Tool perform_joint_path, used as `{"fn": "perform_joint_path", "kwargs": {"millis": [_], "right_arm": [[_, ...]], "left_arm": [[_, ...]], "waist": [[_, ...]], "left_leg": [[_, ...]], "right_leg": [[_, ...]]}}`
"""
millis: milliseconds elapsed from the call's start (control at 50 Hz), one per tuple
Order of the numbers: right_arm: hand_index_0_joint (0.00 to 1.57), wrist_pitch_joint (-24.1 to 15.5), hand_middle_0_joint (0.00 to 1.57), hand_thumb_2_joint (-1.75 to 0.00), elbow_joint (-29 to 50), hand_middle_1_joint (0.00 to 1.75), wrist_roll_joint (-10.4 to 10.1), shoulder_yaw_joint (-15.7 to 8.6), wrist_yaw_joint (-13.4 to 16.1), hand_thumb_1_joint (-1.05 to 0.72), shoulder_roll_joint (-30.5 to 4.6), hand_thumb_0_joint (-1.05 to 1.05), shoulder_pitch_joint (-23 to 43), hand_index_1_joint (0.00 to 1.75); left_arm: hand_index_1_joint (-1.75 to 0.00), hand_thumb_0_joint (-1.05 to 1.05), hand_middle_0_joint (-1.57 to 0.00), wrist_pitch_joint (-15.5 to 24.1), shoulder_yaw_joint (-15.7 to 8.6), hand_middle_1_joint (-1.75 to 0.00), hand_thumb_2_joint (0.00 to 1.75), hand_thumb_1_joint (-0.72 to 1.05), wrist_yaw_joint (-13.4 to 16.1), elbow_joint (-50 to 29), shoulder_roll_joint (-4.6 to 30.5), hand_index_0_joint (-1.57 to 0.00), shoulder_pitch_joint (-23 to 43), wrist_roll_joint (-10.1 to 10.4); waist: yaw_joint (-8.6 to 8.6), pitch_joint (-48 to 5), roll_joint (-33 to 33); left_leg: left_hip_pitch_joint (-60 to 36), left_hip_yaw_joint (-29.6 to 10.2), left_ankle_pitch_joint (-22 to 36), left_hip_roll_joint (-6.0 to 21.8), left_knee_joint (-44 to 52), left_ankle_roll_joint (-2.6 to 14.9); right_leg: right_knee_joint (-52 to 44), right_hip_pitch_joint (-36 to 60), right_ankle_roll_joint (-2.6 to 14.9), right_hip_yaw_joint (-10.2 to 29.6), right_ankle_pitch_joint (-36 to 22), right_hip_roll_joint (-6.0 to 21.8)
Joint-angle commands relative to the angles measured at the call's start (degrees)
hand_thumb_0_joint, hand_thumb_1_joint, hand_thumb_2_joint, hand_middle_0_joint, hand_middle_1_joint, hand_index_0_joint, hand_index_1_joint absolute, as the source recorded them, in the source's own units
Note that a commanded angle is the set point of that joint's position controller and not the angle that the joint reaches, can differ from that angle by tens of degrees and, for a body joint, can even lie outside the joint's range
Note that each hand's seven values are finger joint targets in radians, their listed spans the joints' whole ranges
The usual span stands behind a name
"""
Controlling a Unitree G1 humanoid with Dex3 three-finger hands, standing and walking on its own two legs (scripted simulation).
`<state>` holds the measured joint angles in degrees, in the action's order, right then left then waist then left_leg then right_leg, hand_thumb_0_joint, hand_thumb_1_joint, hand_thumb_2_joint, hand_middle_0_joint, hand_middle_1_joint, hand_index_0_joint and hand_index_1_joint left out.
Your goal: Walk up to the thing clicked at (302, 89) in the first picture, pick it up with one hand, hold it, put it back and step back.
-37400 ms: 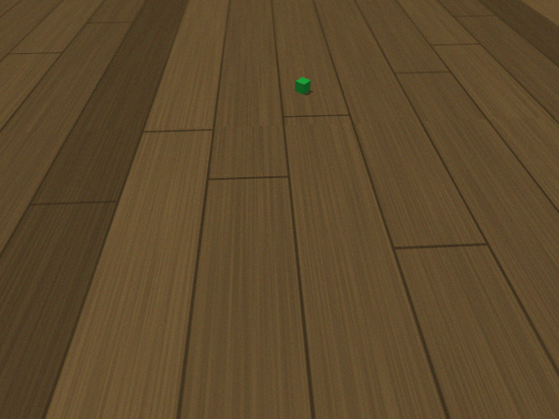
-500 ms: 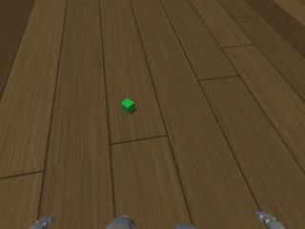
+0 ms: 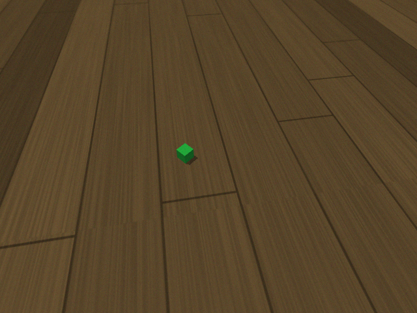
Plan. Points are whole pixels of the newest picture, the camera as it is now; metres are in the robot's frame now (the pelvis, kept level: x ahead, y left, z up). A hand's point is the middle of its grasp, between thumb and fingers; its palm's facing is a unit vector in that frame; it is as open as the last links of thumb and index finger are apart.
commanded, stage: step back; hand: left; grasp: from above
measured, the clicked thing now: (185, 153) +1.07 +0.20 -0.73
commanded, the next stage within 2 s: stand in 0.58 s
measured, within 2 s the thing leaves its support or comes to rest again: neither
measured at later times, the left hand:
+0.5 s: hand (96, 309) +0.15 +0.25 -0.14, palm faces +0.03 -0.93 -0.36, open 7.4 cm
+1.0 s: hand out of the picture +0.14 +0.24 -0.14, palm faces -0.01 -0.94 -0.33, open 7.4 cm
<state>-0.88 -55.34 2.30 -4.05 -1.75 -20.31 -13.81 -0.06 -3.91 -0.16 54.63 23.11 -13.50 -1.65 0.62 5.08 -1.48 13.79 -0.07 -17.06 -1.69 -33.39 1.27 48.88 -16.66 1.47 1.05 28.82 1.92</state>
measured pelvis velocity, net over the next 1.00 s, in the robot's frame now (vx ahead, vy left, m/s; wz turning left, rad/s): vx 0.05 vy -0.01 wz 0.00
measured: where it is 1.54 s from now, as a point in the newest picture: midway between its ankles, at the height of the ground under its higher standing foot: outside the picture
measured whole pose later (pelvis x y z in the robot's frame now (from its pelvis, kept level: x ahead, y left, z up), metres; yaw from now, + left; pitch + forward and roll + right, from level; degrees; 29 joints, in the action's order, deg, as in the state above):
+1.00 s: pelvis +0.05 -0.01 +0.02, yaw +0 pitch -3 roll +0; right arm -1.0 -63.5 0.6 -0.9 -0.4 -19.7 -3.3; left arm 1.1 0.0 -0.6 65.2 19.9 -4.4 -0.5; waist 0.5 3.5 -0.3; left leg 4.2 -0.9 -12.3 0.5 -19.0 -0.7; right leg 19.3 -7.3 -1.3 -1.1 9.5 1.8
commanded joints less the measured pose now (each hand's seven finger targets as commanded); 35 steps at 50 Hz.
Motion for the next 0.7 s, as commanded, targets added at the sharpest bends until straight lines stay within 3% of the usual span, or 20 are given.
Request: {"fn": "perform_joint_path", "kwargs": {"millis": [0, 40, 80, 120, 160, 180, 200, 220, 240, 260, 300, 360, 400, 440, 460, 480, 540, 560, 600, 680], "right_arm": [[0.2, -1.9, 0.2, -0.9, 4.5, 0.3, -0.3, -3.9, 1.5, -0.9, -16.5, 0.0, 0.5, 0.3], [0.2, -2.3, 0.2, -0.9, 4.6, 0.3, -0.4, -3.4, 1.5, -0.9, -15.4, 0.0, 1.1, 0.3], [0.2, -2.1, 0.2, -0.9, 4.6, 0.3, -0.1, -3.4, 1.5, -0.9, -15.4, 0.0, 1.0, 0.3], [0.2, -1.4, 0.2, -0.9, 5.3, 0.3, -0.3, -2.7, 1.6, -0.9, -14.4, 0.0, 3.3, 0.3], [0.2, -0.5, 0.2, -0.9, 6.2, 0.3, -1.1, -1.7, 1.6, -0.9, -13.2, 0.0, 7.0, 0.3], [0.2, -0.1, 0.2, -0.9, 6.2, 0.3, -1.6, -0.9, 1.7, -0.9, -10.8, 0.0, 7.4, 0.3], [0.2, 0.0, 0.2, -0.9, 6.2, 0.3, -2.1, 0.2, 2.0, -0.9, -7.7, 0.0, 5.5, 0.3], [0.2, 0.2, 0.2, -0.9, 6.4, 0.3, -2.3, 0.7, 2.2, -0.9, -6.7, 0.0, 4.3, 0.3], [0.2, 0.9, 0.2, -0.9, 4.3, 0.3, -1.8, -0.5, 2.7, -0.9, -10.0, 0.0, 2.1, 0.3], [0.2, 1.0, 0.2, -0.9, 2.5, 0.3, -1.4, -1.2, 2.7, -0.9, -12.0, 0.0, 0.2, 0.3], [0.2, 0.6, 0.2, -0.9, 1.2, 0.3, -1.9, -0.8, 2.4, -0.9, -11.7, 0.0, 1.0, 0.3], [0.2, 0.2, 0.2, -0.9, 0.0, 0.3, -1.6, -0.4, 2.2, -0.9, -10.7, 0.0, 1.2, 0.3], [0.2, -0.4, 0.2, -0.9, -1.1, 0.3, -1.3, -0.3, 2.4, -0.9, -10.1, 0.0, 0.2, 0.3], [0.2, -0.8, 0.2, -0.9, -1.5, 0.3, -0.7, -1.2, 2.8, -0.9, -12.6, 0.0, 1.2, 0.3], [0.2, -1.0, 0.2, -0.9, -0.7, 0.3, -0.9, -1.1, 2.8, -0.9, -14.1, 0.0, 5.2, 0.3], [0.2, -0.9, 0.2, -0.9, -0.6, 0.3, -1.5, -0.9, 2.4, -0.9, -14.6, 0.0, 8.5, 0.3], [0.2, -0.9, 0.2, -0.9, -2.1, 0.3, -1.5, -0.1, 2.6, -0.9, -12.3, 0.0, 7.8, 0.3], [0.2, -1.6, 0.2, -0.9, -2.3, 0.3, -1.7, 0.5, 2.5, -0.9, -12.3, 0.0, 6.4, 0.3], [0.2, -2.3, 0.2, -0.9, -2.9, 0.3, -1.6, 0.3, 2.5, -0.9, -13.8, 0.0, 8.8, 0.3], [0.2, -1.9, 0.2, -0.9, -3.4, 0.3, -1.9, 0.7, 2.5, -0.9, -12.3, 0.0, 10.7, 0.3]], "left_arm": [[-0.3, 0.0, -0.2, 2.3, -2.4, -0.3, 0.9, 0.9, 0.3, -5.4, 11.6, -0.2, 3.4, 0.6], [-0.3, 0.0, -0.2, 2.4, -2.2, -0.3, 0.9, 0.9, -0.5, -4.2, 10.6, -0.2, 2.1, 0.5], [-0.3, 0.0, -0.2, 2.4, -2.1, -0.3, 0.9, 0.9, -0.6, -3.7, 9.4, -0.2, 2.4, 0.5], [-0.3, 0.0, -0.2, 2.8, -2.1, -0.3, 0.9, 0.9, -0.2, -3.0, 9.1, -0.2, 2.3, 0.7], [-0.3, 0.0, -0.2, 3.2, -2.2, -0.3, 0.9, 0.9, 0.6, -0.7, 8.5, -0.2, -1.3, 0.8], [-0.3, 0.0, -0.2, 3.4, -2.5, -0.3, 0.9, 0.9, 1.1, 0.2, 9.4, -0.2, -2.1, 0.5], [-0.3, 0.0, -0.2, 3.8, -3.2, -0.3, 0.9, 0.9, 1.6, 0.1, 11.6, -0.2, -2.6, 0.2], [-0.3, 0.0, -0.2, 4.2, -3.6, -0.3, 0.9, 0.9, 1.8, -0.8, 15.6, -0.2, -0.8, -0.4], [-0.3, 0.0, -0.2, 4.0, -3.5, -0.3, 0.9, 0.9, 1.6, -2.3, 17.2, -0.2, 5.0, -0.1], [-0.3, 0.0, -0.2, 3.8, -3.3, -0.3, 0.9, 0.9, 1.5, -3.6, 17.0, -0.2, 9.3, -0.1], [-0.3, 0.0, -0.2, 3.8, -2.4, -0.3, 0.9, 0.9, 1.4, -3.5, 13.5, -0.2, 10.5, 0.3], [-0.3, 0.0, -0.2, 3.7, -2.2, -0.3, 0.9, 0.9, 1.3, -1.8, 12.9, -0.2, 9.5, 0.2], [-0.3, 0.0, -0.2, 3.3, -1.8, -0.3, 0.9, 0.9, 1.2, -1.5, 12.3, -0.2, 10.6, 0.9], [-0.3, 0.0, -0.2, 2.8, -1.2, -0.3, 0.9, 0.9, 1.2, -1.8, 9.9, -0.2, 10.8, 1.6], [-0.3, 0.0, -0.2, 2.5, -0.8, -0.3, 0.9, 0.9, 1.1, -1.3, 8.9, -0.2, 9.7, 2.0], [-0.3, 0.0, -0.2, 2.6, -1.0, -0.3, 0.9, 0.9, 1.1, -0.2, 9.7, -0.2, 10.4, 2.0], [-0.3, 0.0, -0.2, 2.9, -1.0, -0.3, 0.9, 0.9, 1.3, 0.7, 10.3, -0.2, 11.5, 1.6], [-0.3, 0.0, -0.2, 2.4, 0.2, -0.3, 0.9, 0.9, 0.9, 2.7, 7.7, -0.2, 9.8, 2.1], [-0.3, 0.0, -0.2, 2.1, 0.6, -0.3, 0.9, 0.9, 0.6, 3.0, 7.4, -0.2, 10.7, 2.2], [-0.3, 0.0, -0.2, 2.0, 1.0, -0.3, 0.9, 0.9, 0.6, 4.5, 8.2, -0.2, 12.0, 1.8]], "waist": [[-0.86, 0.5, 7.6], [-0.73, 0.6, 9.3], [-1.39, -0.1, 11.7], [-0.82, -1.7, 12.3], [2.25, -4.1, 10.8], [3.26, -4.9, 7.6], [3.19, -6.9, 1.0], [2.22, -6.5, -7.1], [1.04, -6.0, -5.3], [-0.58, -3.5, -4.8], [-1.23, -2.5, -4.0], [-0.35, -5.0, -6.5], [-1.6, -7.1, -6.4], [-0.8, -9.5, -2.1], [1.09, -8.9, 1.1], [1.45, -7.8, 2.8], [0.27, -10.0, 2.8], [-0.21, -10.2, 3.3], [0.27, -8.3, 6.4], [0.1, -8.7, 5.8]], "left_leg": [[-5.1, -23.2, -9.2, 17.3, 18.2, 11.66], [-2.8, -17.2, -3.4, 13.8, 16.8, 9.67], [-0.8, -15.3, 0.3, 13.0, 16.2, 9.51], [2.7, -11.7, 5.1, 12.0, 13.0, 8.83], [6.8, -7.8, 7.2, 10.3, 5.5, 6.25], [9.4, -6.3, 6.6, 8.2, 1.2, 3.91], [11.2, -5.4, 3.2, 5.4, -5.6, 1.53], [14.9, -6.0, -7.0, -0.2, -11.2, -0.81], [8.7, -5.8, -16.7, 1.3, -16.4, -1.2], [4.5, -5.7, -16.1, 3.0, -16.8, -1.71], [4.7, -5.8, -14.3, 2.9, -12.1, -0.86], [2.5, -2.8, -8.2, 2.5, -4.4, -0.67], [-2.8, -2.6, 4.5, 3.1, 6.9, -0.7], [-5.8, -9.4, 20.1, 8.5, 8.3, 1.53], [-2.8, -12.2, 17.6, 11.0, 9.0, 3.01], [0.8, -11.4, 16.2, 10.7, 7.7, 3.74], [-1.6, -6.4, 25.2, 8.1, 6.4, 1.26], [-4.6, -8.3, 26.3, 9.4, 9.9, 1.01], [-5.1, -9.4, 28.5, 10.5, 11.4, 1.07], [-6.5, -7.4, 27.6, 9.6, 13.3, 0.17]], "right_leg": [[6.4, -14.2, 1.12, 3.4, 1.2, 1.5], [1.4, -11.3, 0.36, 0.8, -2.7, 1.3], [-3.6, -6.7, -0.58, -1.1, -3.8, 0.3], [-11.2, 0.4, -1.01, -2.5, -7.1, -0.7], [-21.2, 10.2, -1.06, -4.6, -16.5, -2.4], [-24.1, 14.8, -0.91, -3.3, -20.0, -2.4], [-26.5, 16.9, 0.26, 6.4, -20.3, 3.5], [-32.2, 14.3, 4.49, 22.8, -16.7, 14.1], [-33.6, 4.6, 10.96, 27.3, -7.5, 20.6], [-31.6, -1.6, 13.34, 27.1, -8.2, 20.8], [-29.4, -0.6, 9.83, 17.6, -14.0, 15.6], [-25.5, 2.4, 6.95, 12.1, -22.8, 12.4], [-21.2, 3.4, 4.29, 7.5, -32.1, 9.9], [-16.6, 2.9, 1.07, 3.4, -31.7, 5.9], [-17.6, 3.7, -0.06, 1.7, -23.9, 3.3], [-18.7, 6.9, -0.3, 0.6, -19.5, 2.4], [-19.3, 11.2, 1.13, 2.0, -31.4, 5.1], [-19.2, 10.2, 0.61, 2.1, -32.4, 4.4], [-21.6, 10.3, -0.2, 1.5, -29.4, 3.8], [-24.9, 13.1, -0.38, 1.8, -31.9, 4.5]]}}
